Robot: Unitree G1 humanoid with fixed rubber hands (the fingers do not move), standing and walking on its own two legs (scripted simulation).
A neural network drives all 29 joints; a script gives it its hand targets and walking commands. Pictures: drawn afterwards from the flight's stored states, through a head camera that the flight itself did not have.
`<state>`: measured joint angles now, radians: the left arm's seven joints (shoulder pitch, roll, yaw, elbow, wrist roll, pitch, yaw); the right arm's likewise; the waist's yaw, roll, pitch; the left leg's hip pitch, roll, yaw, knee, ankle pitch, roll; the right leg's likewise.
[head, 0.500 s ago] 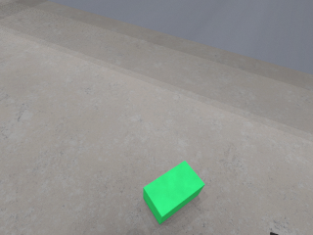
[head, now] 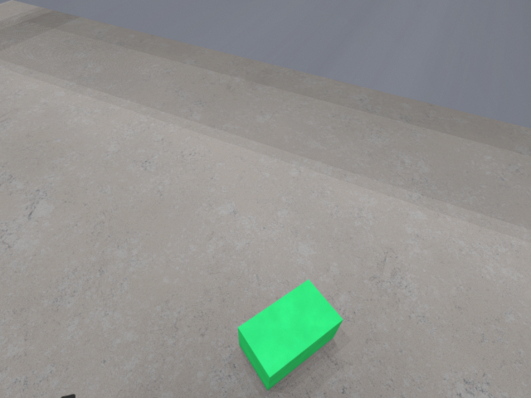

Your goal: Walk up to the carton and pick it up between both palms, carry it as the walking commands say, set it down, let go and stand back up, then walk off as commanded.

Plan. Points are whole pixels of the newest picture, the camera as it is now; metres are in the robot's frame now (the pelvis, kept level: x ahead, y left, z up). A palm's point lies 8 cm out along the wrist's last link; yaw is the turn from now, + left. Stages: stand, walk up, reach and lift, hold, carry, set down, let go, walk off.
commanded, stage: walk up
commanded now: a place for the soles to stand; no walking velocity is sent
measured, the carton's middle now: (288, 332) +0.46 -0.10 -0.67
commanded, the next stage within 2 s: none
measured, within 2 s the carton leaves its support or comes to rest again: neither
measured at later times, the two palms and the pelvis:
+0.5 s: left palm out of the picture +0.09 +0.33 -0.10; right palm out of the picture +0.09 -0.31 -0.10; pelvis +0.00 +0.01 +0.00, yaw +0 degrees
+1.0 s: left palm out of the picture +0.04 +0.45 -0.04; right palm out of the picture +0.11 -0.27 -0.13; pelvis +0.02 +0.08 -0.02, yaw -12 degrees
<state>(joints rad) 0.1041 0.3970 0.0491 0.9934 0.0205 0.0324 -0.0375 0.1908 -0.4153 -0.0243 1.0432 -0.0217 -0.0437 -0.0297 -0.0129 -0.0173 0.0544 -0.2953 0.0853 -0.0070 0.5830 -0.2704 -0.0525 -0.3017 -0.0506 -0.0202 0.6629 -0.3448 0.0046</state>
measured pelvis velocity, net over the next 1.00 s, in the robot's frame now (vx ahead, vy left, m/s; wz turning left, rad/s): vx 0.02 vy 0.08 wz -0.22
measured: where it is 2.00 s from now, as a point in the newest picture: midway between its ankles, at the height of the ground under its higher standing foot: outside the picture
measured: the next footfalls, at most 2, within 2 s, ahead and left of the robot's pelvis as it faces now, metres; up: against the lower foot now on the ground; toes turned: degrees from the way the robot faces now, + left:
left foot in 0.76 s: +0.15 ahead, +0.20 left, +0.00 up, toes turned +1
right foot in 0.90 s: +0.10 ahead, -0.07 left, +0.00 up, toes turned -11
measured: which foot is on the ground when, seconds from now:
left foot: down 0.00-0.56, up 0.58-0.74, down 0.76-0.88, up 0.90-1.00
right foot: down 0.00-0.72, up 0.74-0.88, down 0.90-1.00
